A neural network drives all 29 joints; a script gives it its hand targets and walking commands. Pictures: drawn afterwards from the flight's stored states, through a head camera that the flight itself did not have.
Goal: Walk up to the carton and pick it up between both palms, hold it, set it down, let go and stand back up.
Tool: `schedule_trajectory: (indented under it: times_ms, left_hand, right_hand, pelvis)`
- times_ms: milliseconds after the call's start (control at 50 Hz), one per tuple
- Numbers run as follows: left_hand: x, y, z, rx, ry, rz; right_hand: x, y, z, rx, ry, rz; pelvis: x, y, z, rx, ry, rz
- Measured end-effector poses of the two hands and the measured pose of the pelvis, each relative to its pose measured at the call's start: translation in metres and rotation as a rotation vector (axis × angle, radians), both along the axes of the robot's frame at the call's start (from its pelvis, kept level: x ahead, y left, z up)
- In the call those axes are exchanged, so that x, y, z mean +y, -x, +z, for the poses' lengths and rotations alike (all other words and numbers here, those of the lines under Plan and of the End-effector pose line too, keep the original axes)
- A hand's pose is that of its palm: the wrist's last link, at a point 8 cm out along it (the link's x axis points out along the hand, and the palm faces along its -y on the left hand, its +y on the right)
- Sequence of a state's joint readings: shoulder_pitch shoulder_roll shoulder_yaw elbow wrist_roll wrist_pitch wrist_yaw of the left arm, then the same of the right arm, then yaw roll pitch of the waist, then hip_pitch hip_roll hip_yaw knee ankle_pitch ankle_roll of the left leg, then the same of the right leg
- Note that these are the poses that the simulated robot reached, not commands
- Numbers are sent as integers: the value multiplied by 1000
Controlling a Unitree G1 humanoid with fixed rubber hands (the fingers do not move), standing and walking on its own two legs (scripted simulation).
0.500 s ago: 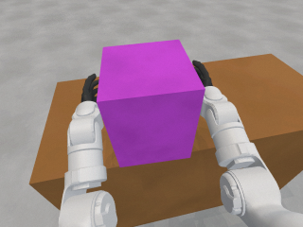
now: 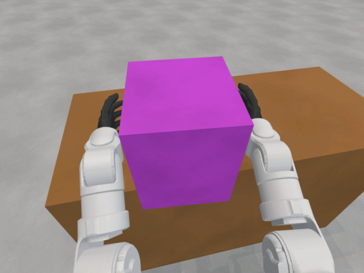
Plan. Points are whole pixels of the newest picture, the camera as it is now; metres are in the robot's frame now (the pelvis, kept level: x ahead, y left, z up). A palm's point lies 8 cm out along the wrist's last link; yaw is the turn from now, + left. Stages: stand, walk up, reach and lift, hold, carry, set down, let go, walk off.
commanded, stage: reach and lift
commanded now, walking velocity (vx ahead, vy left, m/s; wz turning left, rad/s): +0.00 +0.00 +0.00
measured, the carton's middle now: (181, 135) +0.39 -0.01 +0.14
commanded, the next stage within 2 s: hold in 0.92 s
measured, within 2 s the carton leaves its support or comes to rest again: neither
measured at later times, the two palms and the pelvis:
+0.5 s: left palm (103, 134) +0.38 +0.16 +0.16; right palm (239, 115) +0.40 -0.13 +0.18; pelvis +0.04 +0.00 +0.00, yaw +1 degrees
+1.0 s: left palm (113, 131) +0.39 +0.14 +0.16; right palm (248, 105) +0.41 -0.15 +0.20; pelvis +0.04 -0.03 +0.00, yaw -1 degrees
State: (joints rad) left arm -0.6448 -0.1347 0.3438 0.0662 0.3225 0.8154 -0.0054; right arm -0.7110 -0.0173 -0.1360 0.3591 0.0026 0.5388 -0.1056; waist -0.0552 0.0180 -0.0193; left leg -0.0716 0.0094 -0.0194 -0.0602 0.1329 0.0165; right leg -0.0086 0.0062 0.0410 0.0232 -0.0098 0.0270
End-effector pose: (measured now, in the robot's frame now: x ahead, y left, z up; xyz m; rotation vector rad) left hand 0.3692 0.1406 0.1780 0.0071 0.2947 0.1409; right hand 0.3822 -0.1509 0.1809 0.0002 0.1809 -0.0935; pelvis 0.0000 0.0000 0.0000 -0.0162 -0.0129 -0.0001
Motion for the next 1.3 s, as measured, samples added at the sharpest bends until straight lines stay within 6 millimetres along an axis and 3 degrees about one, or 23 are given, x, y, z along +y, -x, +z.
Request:
schedule_trajectory:
  times_ms: [180,360,440,560,700,820,880,1000,1060,1180,1300]
  left_hand:
    - [11,-13,-26,50,36,-24]
    - [26,-18,-19,32,-22,37]
    - [22,-16,-18,26,-18,30]
    - [6,0,-13,8,-13,1]
    - [-18,3,-15,64,-19,-57]
    - [-25,-3,-32,104,16,-57]
    - [-21,-7,-31,67,50,-33]
    - [-3,-17,-15,-33,56,7]
    - [5,-18,-12,-33,34,7]
    - [12,-4,-25,36,-5,-19]
    - [3,9,-33,87,-30,-34]
  right_hand:
    - [12,-18,6,8,21,9]
    - [28,-39,-1,-16,2,66]
    - [24,-33,-4,-21,-12,51]
    - [7,-9,-4,-40,-36,17]
    - [-20,8,-15,-3,-52,-27]
    - [-27,4,-29,26,-69,-41]
    - [-22,-6,-21,-8,-50,-22]
    - [-1,-30,17,-104,8,38]
    - [7,-34,21,-102,6,49]
    - [11,-17,-11,-27,-67,23]
    - [2,6,-39,23,-82,-8]
  pelvis:
    - [5,-6,0,10,-2,-21]
    - [9,-28,0,53,-7,1]
    - [6,-37,1,21,-13,10]
    - [-3,-42,0,-27,-19,12]
    - [-13,-30,0,-86,-14,-7]
    - [-20,-21,0,-81,-10,-26]
    - [-24,-23,1,-50,-11,-31]
    - [-29,-39,1,-16,-13,-16]
    - [-28,-48,0,-32,-17,-5]
    - [-19,-57,0,-75,-25,9]
    - [-9,-47,0,-65,-23,19]
